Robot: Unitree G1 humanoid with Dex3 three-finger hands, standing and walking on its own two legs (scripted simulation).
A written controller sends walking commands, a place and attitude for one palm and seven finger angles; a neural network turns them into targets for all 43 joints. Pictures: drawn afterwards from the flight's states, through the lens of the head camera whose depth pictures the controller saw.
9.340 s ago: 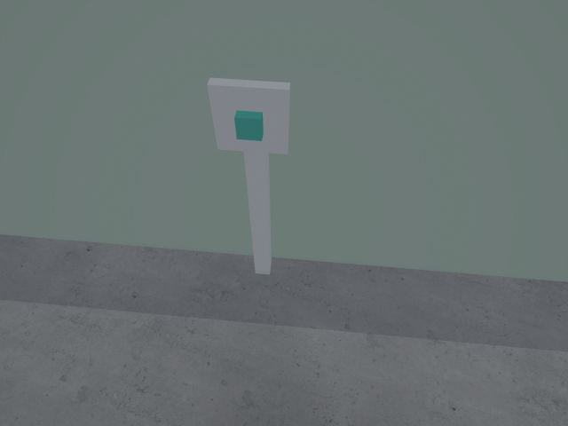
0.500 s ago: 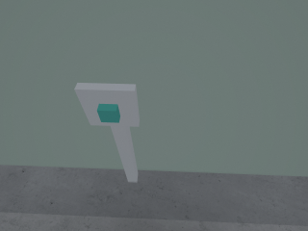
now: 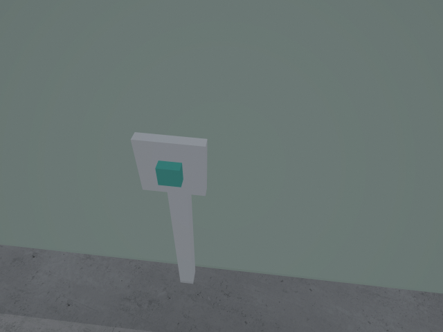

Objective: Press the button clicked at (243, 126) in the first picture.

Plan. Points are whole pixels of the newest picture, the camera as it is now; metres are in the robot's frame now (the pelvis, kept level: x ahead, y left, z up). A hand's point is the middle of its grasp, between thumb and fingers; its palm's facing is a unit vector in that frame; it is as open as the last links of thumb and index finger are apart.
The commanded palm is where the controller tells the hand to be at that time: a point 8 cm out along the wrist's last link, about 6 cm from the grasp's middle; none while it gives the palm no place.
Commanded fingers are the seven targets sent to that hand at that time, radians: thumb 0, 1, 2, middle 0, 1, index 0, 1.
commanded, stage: come to a stop and stand still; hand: left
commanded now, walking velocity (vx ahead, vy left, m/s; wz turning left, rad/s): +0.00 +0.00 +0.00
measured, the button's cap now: (170, 173) +0.49 +0.16 -0.01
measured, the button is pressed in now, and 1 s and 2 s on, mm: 0 0 0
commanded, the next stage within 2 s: look again from close up in 0.52 s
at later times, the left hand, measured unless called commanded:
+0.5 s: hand out of the picture -0.01 +0.22 -0.17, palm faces +0.00 -0.97 -0.24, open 7.2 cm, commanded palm none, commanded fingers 0.00 0.90 0.90 -0.20 -0.30 -0.20 -0.30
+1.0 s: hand out of the picture -0.01 +0.18 -0.17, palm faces -0.01 -0.98 -0.21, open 7.3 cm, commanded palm none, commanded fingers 0.00 0.90 0.90 -0.20 -0.30 -0.20 -0.30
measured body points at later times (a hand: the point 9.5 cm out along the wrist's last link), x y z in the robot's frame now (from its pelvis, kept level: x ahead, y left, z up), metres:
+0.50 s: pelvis -0.02 +0.05 -0.01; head -0.01 +0.01 +0.44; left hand -0.01 +0.27 -0.15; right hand -0.05 -0.13 -0.18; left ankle -0.05 +0.11 -0.74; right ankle +0.01 -0.07 -0.74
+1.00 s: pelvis +0.00 +0.02 +0.00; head +0.03 -0.01 +0.44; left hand +0.00 +0.23 -0.16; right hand -0.01 -0.19 -0.18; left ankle -0.05 +0.11 -0.74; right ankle +0.01 -0.07 -0.74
